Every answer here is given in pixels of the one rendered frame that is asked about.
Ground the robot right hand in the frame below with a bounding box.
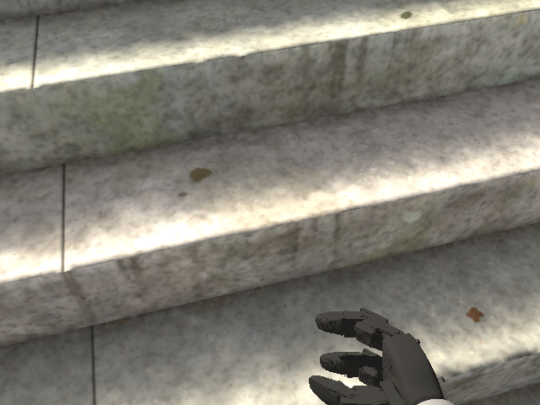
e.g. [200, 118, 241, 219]
[309, 308, 445, 405]

